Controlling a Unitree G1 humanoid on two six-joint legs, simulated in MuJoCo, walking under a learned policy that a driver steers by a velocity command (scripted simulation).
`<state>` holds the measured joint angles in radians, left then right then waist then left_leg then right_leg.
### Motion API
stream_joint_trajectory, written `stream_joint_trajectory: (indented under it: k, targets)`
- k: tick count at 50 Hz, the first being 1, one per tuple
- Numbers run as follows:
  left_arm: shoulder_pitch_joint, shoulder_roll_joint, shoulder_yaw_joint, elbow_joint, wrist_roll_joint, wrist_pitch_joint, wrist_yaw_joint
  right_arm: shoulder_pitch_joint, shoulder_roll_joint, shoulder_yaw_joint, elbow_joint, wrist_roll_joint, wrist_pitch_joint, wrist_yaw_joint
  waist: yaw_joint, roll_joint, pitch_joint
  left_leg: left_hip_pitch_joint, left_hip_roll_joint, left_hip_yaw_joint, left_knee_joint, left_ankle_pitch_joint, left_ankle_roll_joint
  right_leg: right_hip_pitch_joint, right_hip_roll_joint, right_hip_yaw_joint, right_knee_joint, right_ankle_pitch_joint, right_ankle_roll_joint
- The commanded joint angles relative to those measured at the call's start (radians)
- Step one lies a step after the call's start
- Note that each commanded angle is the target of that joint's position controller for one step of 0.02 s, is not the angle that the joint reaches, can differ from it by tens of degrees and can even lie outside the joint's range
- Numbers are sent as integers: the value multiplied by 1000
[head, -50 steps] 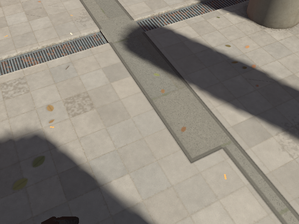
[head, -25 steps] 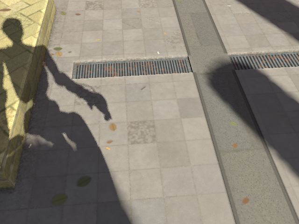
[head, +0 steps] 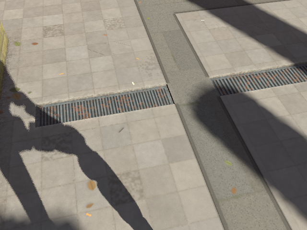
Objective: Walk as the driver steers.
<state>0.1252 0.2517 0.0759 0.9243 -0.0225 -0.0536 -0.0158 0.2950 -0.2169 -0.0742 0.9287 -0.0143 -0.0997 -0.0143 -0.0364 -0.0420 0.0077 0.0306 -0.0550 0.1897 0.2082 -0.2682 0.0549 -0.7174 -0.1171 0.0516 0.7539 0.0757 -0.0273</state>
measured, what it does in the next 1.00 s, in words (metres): walks ahead, turning right: right foot, then left foot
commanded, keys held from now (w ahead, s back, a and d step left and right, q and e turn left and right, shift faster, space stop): w+e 1.00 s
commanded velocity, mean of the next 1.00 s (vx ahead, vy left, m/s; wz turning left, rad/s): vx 0.50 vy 0.00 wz -0.55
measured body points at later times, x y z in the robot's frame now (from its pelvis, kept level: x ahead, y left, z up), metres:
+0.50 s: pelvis +0.29 -0.06 +0.00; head +0.32 -0.09 +0.45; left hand +0.43 +0.19 -0.11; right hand +0.43 -0.37 -0.09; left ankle +0.51 +0.08 -0.68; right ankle +0.23 -0.12 -0.74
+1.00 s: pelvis +0.55 -0.12 +0.00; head +0.58 -0.14 +0.45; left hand +0.86 -0.02 -0.08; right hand +0.41 -0.38 -0.12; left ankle +0.55 +0.01 -0.74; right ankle +0.57 -0.34 -0.68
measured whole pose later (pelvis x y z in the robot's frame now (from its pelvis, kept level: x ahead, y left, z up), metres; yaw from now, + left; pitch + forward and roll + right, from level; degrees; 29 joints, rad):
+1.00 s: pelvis +0.55 -0.12 +0.00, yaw -35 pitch +2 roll +2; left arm 0.15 0.30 0.08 0.65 -0.02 -0.02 -0.02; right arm 0.32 -0.28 -0.08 0.84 0.00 -0.09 0.00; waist -0.08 -0.04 0.03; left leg -0.05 -0.01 0.16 0.27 -0.25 0.01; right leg -0.72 -0.11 0.05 0.87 -0.07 0.00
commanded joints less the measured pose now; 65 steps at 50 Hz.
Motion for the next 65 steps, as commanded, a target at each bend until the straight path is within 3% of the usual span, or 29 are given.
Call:
stream_joint_trajectory:
  k: [1, 5, 8, 9, 10, 11, 12, 13, 15, 18, 23, 28, 31, 32, 33, 34, 35, 36, 37, 40, 53, 56, 58, 59, 60, 61, 62, 63, 65]
  targets:
    - [-144, 25, -9, -104, 3, -13, -19, 30, -156, -34, -29, 10, 0, -13, -32, 84, 81, 9, 301, -29, -55, 475, 86, -30, 17, -55, -88, 14, -18]
    - [-146, 59, 2, -154, -1, -10, -48, 7, -197, -44, -38, 24, 32, -23, 12, 130, 41, 113, 338, 17, 108, 899, 63, 56, 90, -151, -121, -177, -72]
    - [164, 177, 63, -103, -7, -2, -39, -52, -236, -48, -59, 32, 49, -33, 197, 140, -131, 2, 289, 46, 558, 1053, 5, 506, 189, -169, -210, -190, -159]
    - [285, 270, 90, -82, 0, 8, -15, -35, -195, -34, -82, 10, 35, -30, 215, -20, -222, -267, 223, 44, 889, 572, -39, 799, 17, 110, -219, -157, -223]
    - [230, 312, 90, -113, -1, 1, -16, 34, -63, 4, -129, 2, -2, -10, 96, -221, -322, -680, -25, -125, 1236, -293, -97, 1080, -211, 720, -377, -268, -436]
    - [267, 244, 66, -115, 10, -3, -18, -64, -142, -7, -149, 42, -47, 11, 162, -104, -360, -794, 21, -313, 1283, -283, -60, 1117, -207, 744, -458, -304, -406]
    - [230, 182, 53, -120, 9, -12, -14, -123, -159, -9, -170, 68, -64, 19, 154, -56, -239, -849, 72, -304, 1233, -209, -34, 1022, -175, 579, -451, -273, -359]
    - [156, 146, 42, -134, 2, -21, -18, -135, -153, -9, -163, 54, -68, 14, 100, 50, -132, -814, 121, -292, 1123, -141, -29, 849, -125, 452, -457, -175, -319]
    - [72, 99, 24, -168, 11, -26, -10, -123, -174, -27, -157, 15, -45, 3, 34, 56, -78, -677, 167, -284, 995, -81, -46, 634, -67, 333, -494, -45, -291]
    - [87, 151, 34, -181, 10, -29, 7, -133, -144, -23, -180, 3, -12, -4, 13, 31, -45, -644, 170, -254, 838, -24, -94, 509, -37, 266, -529, 53, -288]
    - [158, 178, 44, -183, -2, -13, 28, -313, -100, -1, -240, 4, -10, 2, 84, -29, -25, -570, 93, -223, 445, 298, -120, 442, 52, 178, -502, -22, -208]
    - [223, 163, 40, -175, -6, 5, 32, -384, -144, -8, -281, 23, -30, 26, 112, -59, -30, -533, 51, -256, 282, 287, -96, 559, 5, 311, -399, -137, -182]
    - [192, 156, 38, -196, 1, 11, 37, -265, -183, -27, -258, 23, -51, 30, 34, -96, -60, -372, 41, -240, 212, 217, -43, 581, 11, 365, -279, -82, -149]
    - [173, 119, 24, -214, 6, 6, 34, -147, -219, -41, -238, 7, -56, 25, -24, -78, -146, -171, 108, -287, 232, 224, 2, 519, 59, 320, -128, -55, -115]
    - [185, 65, 4, -239, 25, 2, 33, 22, -282, -56, -223, -3, -53, 16, -80, 57, -293, 101, 293, -479, 248, 189, 65, 370, 140, 209, 165, -267, -70]
    - [337, 40, -7, -266, -13, -8, 30, 75, -337, -69, -184, -6, -39, 25, 5, 432, -374, 343, 492, -965, 140, -45, 227, 23, 227, 127, 441, -696, -22]
    - [313, 156, 13, -232, -23, -5, 33, 30, -224, -45, -216, 16, -33, 26, -24, 274, -273, 279, 477, -961, 103, -252, 197, -85, 138, 151, 556, -642, -8]
    - [202, 198, 25, -249, -13, 2, 30, -12, -169, -30, -227, 18, -23, 19, -51, 173, -151, 153, 429, -784, 94, -226, 149, -107, 107, 119, 577, -542, -1]
    - [153, 180, 25, -261, -3, 7, 31, -57, -161, -21, -232, 8, -15, 18, -30, 102, -84, 23, 386, -664, 74, -102, 127, -69, 74, 91, 558, -473, 4]
    - [146, 125, 24, -284, -9, 16, 17, -96, -133, -11, -213, 1, -15, 16, 19, 150, -16, -151, 310, -452, 2, 87, 116, 11, 11, 70, 458, -398, 8]
    - [-120, 72, -3, -395, -4, 17, -35, -7, -254, -46, -140, 32, 14, 6, -47, 111, 55, -19, 331, -74, -17, 375, 80, 36, 29, -72, -70, -111, -4]
    - [-65, 119, 22, -403, 4, 24, -41, -14, -297, -59, -139, 47, 33, 0, 14, 151, 5, 43, 341, -18, 153, 785, 51, 177, 109, -145, -112, -269, -64]
    - [224, 212, 77, -328, 0, 33, -26, -23, -279, -50, -145, 49, 44, -6, 171, 117, -144, -94, 284, 38, 540, 866, 0, 595, 189, -159, -208, -199, -135]
    - [335, 305, 100, -304, -6, 41, -3, 15, -179, -15, -172, -3, 36, -3, 169, -94, -228, -406, 217, 34, 883, 213, -47, 899, -24, 162, -194, -116, -207]
    - [280, 370, 95, -345, -4, 24, -10, 43, -120, 13, -238, 0, 1, 7, 85, -248, -377, -753, 14, -162, 1180, -354, -88, 1120, -224, 768, -389, -354, -417]
    - [297, 275, 70, -345, 4, 10, -18, -60, -226, -9, -244, 45, -30, 21, 160, -95, -365, -862, 73, -288, 1226, -278, -71, 1103, -223, 730, -458, -408, -372]
    - [269, 222, 54, -327, 7, 0, -18, -96, -224, -6, -251, 64, -42, 28, 144, -77, -232, -894, 116, -264, 1175, -195, -51, 987, -191, 570, -450, -358, -329]
    - [202, 187, 39, -330, 5, -5, -17, -97, -212, -2, -236, 44, -42, 21, 96, 19, -148, -834, 165, -260, 1086, -117, -49, 821, -146, 446, -447, -252, -287]
    - [105, 137, 18, -346, 23, -9, -11, -73, -220, -11, -218, 18, -20, 18, 30, -4, -89, -695, 210, -260, 980, -46, -59, 611, -87, 312, -483, -76, -257]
